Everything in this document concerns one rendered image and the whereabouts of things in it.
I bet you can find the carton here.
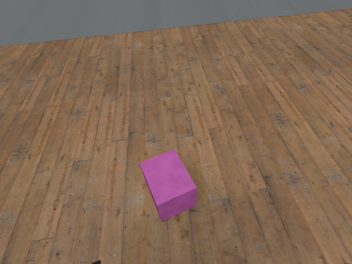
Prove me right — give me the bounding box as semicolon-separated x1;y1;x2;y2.
140;149;197;222

